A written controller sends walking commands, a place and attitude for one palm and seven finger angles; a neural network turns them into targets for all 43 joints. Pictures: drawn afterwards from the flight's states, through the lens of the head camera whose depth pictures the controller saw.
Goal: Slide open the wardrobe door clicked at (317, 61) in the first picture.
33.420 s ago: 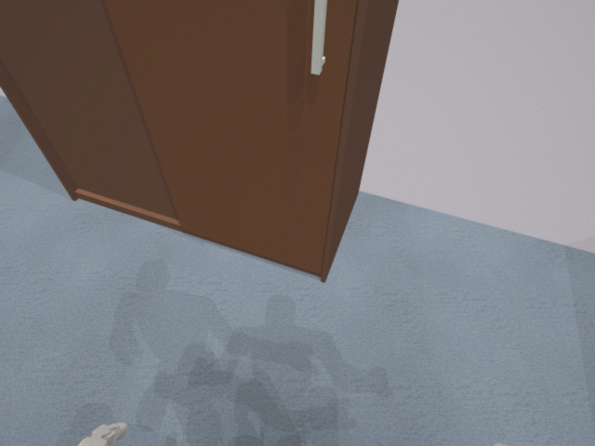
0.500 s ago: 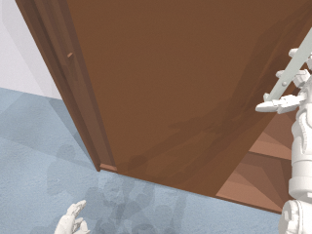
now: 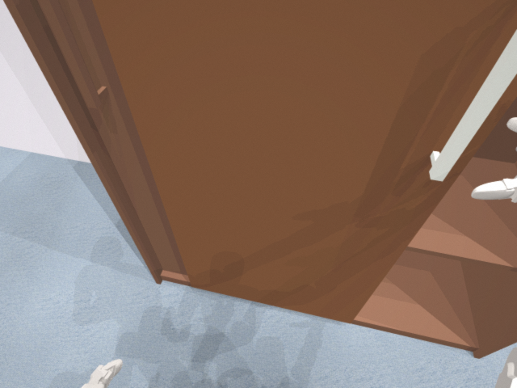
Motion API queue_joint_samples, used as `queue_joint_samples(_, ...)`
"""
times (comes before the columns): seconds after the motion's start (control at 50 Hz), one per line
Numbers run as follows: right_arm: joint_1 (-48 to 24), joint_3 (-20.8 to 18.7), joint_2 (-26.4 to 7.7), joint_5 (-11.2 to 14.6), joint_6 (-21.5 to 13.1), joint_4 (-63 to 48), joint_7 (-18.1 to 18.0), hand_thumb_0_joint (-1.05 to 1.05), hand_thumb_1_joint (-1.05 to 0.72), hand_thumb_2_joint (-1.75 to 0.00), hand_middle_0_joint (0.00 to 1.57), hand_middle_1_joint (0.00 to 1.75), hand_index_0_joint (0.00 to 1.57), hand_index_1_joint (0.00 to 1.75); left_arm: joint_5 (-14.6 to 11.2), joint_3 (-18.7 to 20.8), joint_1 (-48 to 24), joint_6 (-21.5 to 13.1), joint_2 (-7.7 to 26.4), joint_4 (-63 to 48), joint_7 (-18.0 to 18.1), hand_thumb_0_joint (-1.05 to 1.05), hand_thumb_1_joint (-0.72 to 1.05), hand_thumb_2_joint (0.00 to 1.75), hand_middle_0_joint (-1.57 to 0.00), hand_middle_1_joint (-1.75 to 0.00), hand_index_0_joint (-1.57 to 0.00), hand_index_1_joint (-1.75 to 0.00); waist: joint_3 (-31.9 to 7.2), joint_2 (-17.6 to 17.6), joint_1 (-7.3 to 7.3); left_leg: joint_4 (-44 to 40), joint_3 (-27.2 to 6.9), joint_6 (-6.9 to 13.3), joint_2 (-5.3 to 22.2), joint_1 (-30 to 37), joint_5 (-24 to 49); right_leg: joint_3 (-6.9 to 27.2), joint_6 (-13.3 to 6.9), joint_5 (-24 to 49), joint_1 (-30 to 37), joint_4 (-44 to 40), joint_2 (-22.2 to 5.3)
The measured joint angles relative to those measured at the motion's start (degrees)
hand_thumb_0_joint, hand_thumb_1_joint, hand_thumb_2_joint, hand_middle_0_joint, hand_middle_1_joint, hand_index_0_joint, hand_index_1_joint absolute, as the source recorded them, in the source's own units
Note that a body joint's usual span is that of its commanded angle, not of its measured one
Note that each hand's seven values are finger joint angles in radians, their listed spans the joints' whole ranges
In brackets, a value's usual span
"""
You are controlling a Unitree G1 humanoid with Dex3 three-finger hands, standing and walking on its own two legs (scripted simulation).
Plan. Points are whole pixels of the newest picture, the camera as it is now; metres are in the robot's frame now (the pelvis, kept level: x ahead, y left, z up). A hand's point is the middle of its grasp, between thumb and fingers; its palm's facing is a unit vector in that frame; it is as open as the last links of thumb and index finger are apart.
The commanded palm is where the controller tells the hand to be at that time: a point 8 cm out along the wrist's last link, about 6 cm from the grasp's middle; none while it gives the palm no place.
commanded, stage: slip the hand off the handle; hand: right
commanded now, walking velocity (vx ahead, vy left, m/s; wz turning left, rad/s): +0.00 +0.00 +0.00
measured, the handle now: (482, 92) +0.46 -0.26 +0.25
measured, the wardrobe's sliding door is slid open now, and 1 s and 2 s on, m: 0.45 0.45 0.45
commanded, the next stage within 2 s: draw the hand back to the body in 0.56 s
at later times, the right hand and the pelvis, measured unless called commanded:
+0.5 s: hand out of the picture +0.29 -0.29 +0.21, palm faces +0.37 +0.92 -0.13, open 14.7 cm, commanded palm +0.25 -0.32 +0.21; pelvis -0.01 +0.01 +0.00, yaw -2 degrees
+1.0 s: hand out of the picture +0.25 -0.27 +0.21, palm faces +0.20 +0.98 -0.02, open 14.7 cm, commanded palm +0.21 -0.31 +0.20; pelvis -0.01 +0.02 +0.00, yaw -1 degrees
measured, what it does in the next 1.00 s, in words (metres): stands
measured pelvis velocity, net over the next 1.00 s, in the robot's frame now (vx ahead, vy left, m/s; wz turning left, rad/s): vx -0.01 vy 0.02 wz -0.02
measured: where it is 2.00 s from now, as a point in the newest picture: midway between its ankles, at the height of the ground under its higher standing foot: outside the picture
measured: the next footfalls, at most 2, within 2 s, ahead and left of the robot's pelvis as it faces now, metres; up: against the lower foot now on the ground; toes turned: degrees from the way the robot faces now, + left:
none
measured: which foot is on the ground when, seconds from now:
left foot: down 0.00-1.00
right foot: down 0.00-1.00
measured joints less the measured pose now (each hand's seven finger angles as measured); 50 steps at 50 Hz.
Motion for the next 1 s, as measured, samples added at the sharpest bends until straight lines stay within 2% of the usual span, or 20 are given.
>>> queue_joint_samples(0.12,8.4,-1.1,3.7,1.9,1.8,-9.7,-0.7,-0.01,0.55,-0.20,0.26,1.15,0.25,1.15,0.0,-0.2,-0.5,0.2,-0.6,-1.0,-0.6,0.01,0.90,0.90,-0.21,-0.30,-0.20,-0.30,-0.6,-0.5,-0.43,0.3,-1.1,-0.3,0.1,0.9,-0.3,-1.1,-0.2,-0.4,1.5,-0.3,0.0)
queue_joint_samples(0.24,13.9,-1.9,5.5,1.9,4.8,-18.0,-3.3,-0.01,0.55,-0.20,0.26,1.15,0.25,1.15,0.0,-0.8,-2.8,-0.4,-1.7,-1.9,-0.5,0.01,0.90,0.90,-0.21,-0.30,-0.20,-0.30,-0.5,-0.3,-1.70,0.3,-0.9,-0.2,0.1,2.3,-0.3,-0.9,-0.1,-0.2,2.9,-0.5,0.1)
queue_joint_samples(0.34,16.0,0.4,6.8,2.5,6.2,-22.6,-3.4,-0.01,0.55,-0.20,0.26,1.15,0.25,1.15,-0.2,-1.3,-5.2,-1.3,-1.7,-2.1,0.1,0.01,0.90,0.90,-0.21,-0.30,-0.20,-0.30,-0.4,-0.8,-3.27,0.0,0.4,-0.1,0.5,3.7,-0.3,0.4,0.0,0.3,3.7,-0.6,0.6)
queue_joint_samples(0.44,17.2,2.3,7.3,3.3,8.6,-24.0,-2.7,-0.01,0.55,-0.20,0.26,1.15,0.25,1.15,-0.4,-2.0,-7.7,-1.7,-1.8,-2.3,1.0,0.01,0.90,0.90,-0.21,-0.30,-0.20,-0.30,-0.1,-0.9,-4.12,-0.5,1.2,0.1,0.7,4.6,0.1,1.2,0.1,1.1,4.5,-1.3,0.8)
queue_joint_samples(0.7,21.6,1.6,7.7,4.0,8.3,-28.6,-3.1,-0.01,0.55,-0.20,0.26,1.15,0.25,1.15,-0.2,-3.0,-8.1,-2.6,-2.4,-1.8,1.1,0.01,0.90,0.90,-0.21,-0.30,-0.20,-0.30,0.2,-0.6,-4.44,-1.1,1.6,1.0,-0.1,6.4,0.5,1.7,1.1,1.7,6.3,-2.0,0.1)
queue_joint_samples(0.72,21.3,1.3,7.5,5.7,9.2,-27.9,-1.9,-0.01,0.55,-0.20,0.26,1.15,0.25,1.15,-0.6,-3.2,-8.0,-2.6,-2.3,-1.4,1.4,0.01,0.90,0.90,-0.21,-0.30,-0.20,-0.30,0.3,-0.7,-4.35,-1.4,1.7,1.1,-0.2,6.8,0.5,1.8,1.1,1.7,6.6,-2.1,0.1)
queue_joint_samples(0.78,20.2,0.2,6.5,10.2,15.5,-25.4,3.7,-0.01,0.55,-0.20,0.26,1.15,0.25,1.15,-1.9,-3.7,-7.3,-2.7,-1.7,-0.5,2.3,0.01,0.90,0.90,-0.21,-0.30,-0.20,-0.30,0.2,-1.1,-4.26,-2.6,2.1,1.1,-0.3,8.4,0.9,2.2,1.3,2.0,7.8,-2.8,0.0)
queue_joint_samples(0.82,20.3,0.0,5.4,11.7,19.7,-24.1,6.9,-0.01,0.55,-0.20,0.26,1.15,0.25,1.15,-2.6,-3.8,-7.1,-2.9,-1.2,-0.5,2.7,0.01,0.90,0.90,-0.21,-0.30,-0.20,-0.30,0.1,-1.5,-4.13,-3.0,2.0,1.2,-0.5,9.0,1.1,2.1,1.3,2.0,8.5,-3.0,-0.1)
queue_joint_samples(0.86,21.1,0.1,4.6,12.0,22.8,-24.2,8.8,-0.01,0.55,-0.20,0.26,1.15,0.25,1.15,-2.9,-3.7,-7.1,-3.3,-0.7,-1.1,2.6,0.01,0.90,0.90,-0.21,-0.30,-0.20,-0.30,0.0,-2.0,-3.88,-3.0,1.8,1.2,-0.5,9.4,1.1,2.0,1.3,1.9,8.9,-3.1,-0.2)
queue_joint_samples(0.9,22.5,0.0,4.3,12.4,23.7,-25.6,9.2,-0.01,0.55,-0.20,0.26,1.15,0.25,1.15,-2.9,-3.3,-7.3,-3.8,-0.3,-1.9,2.2,0.01,0.90,0.90,-0.21,-0.30,-0.20,-0.30,-0.1,-2.5,-3.62,-2.9,1.6,1.2,-0.5,9.4,1.0,1.8,1.3,1.8,9.0,-3.0,-0.2)
queue_joint_samples(1.0,26.5,-2.0,5.7,14.4,20.9,-30.0,8.4,-0.01,0.55,-0.20,0.26,1.15,0.25,1.15,-2.6,-2.9,-7.6,-4.7,-0.5,-3.1,0.9,0.01,0.90,0.90,-0.20,-0.30,-0.20,-0.30,-0.9,-2.3,-3.63,-2.2,1.2,1.1,-0.6,8.9,0.7,1.4,1.4,1.6,8.8,-2.8,-0.3)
